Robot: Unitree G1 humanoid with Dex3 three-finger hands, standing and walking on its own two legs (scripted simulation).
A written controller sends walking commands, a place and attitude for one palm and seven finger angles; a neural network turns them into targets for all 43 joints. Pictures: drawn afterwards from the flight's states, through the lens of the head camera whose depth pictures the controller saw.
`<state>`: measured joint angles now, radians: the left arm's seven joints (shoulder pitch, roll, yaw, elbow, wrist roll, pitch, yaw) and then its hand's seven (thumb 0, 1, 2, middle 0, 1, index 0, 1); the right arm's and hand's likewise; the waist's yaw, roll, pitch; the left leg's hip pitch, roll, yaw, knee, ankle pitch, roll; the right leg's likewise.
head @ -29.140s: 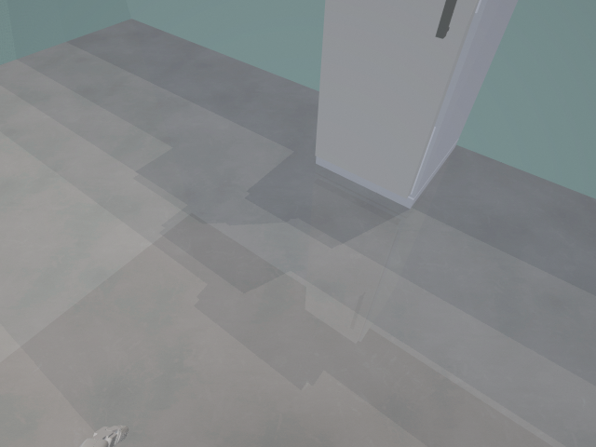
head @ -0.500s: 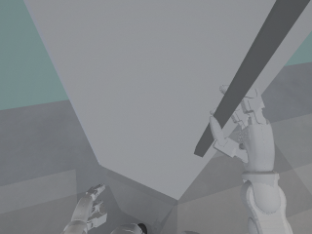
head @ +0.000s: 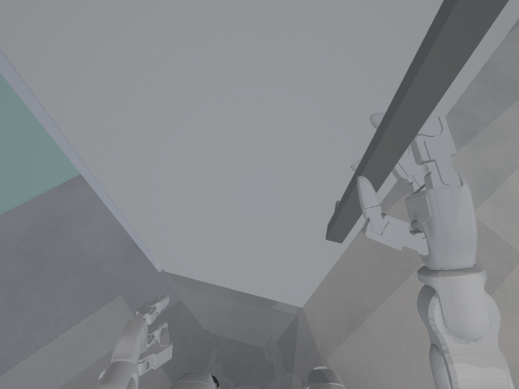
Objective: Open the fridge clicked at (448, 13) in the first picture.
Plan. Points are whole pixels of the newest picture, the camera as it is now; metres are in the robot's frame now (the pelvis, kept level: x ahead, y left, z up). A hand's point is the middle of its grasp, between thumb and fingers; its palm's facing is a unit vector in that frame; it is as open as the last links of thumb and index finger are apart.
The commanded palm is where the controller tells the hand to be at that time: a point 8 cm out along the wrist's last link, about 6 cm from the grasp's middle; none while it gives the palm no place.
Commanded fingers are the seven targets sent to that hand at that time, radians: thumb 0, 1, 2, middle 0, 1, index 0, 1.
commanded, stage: walk backward, drawing the door open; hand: right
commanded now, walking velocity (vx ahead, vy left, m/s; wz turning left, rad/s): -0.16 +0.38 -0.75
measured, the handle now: (397, 112) +0.34 -0.09 +0.26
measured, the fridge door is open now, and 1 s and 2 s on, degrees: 53 70 67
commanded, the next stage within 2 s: stop walking and hold the door back in 0.50 s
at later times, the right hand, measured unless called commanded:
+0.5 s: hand (323, 307) +0.19 -0.03 +0.19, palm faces +0.27 +0.93 -0.24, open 8.0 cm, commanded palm +0.14 -0.07 +0.19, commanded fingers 0.00 -0.90 -0.90 0.45 1.40 0.45 1.40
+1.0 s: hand (300, 342) +0.16 -0.01 +0.18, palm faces +0.49 +0.85 -0.20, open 8.0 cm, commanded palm +0.13 -0.05 +0.18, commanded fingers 0.00 -0.90 -0.90 0.45 1.40 0.45 1.40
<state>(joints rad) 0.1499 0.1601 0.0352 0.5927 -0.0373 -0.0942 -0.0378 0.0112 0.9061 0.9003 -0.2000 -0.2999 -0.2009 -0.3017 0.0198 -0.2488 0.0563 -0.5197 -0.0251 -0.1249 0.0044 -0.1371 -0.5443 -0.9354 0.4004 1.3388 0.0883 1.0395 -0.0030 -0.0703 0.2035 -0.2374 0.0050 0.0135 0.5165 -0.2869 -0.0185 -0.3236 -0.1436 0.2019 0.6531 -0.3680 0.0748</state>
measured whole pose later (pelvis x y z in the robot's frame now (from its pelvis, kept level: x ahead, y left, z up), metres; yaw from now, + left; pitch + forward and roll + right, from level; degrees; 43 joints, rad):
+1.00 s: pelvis -0.10 +0.27 +0.02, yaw -29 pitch -2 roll +2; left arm 0.12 0.22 0.01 0.59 -0.02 -0.04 0.05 0.01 0.91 0.90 -0.20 -0.30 -0.20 -0.30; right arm -0.33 -0.28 -0.01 0.04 0.02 -0.12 -0.07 -0.23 -0.46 -0.90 0.42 1.36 0.20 1.14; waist 0.02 0.00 0.13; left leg -0.34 0.04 0.04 0.84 -0.45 -0.02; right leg -0.20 0.03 -0.09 0.43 -0.21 -0.11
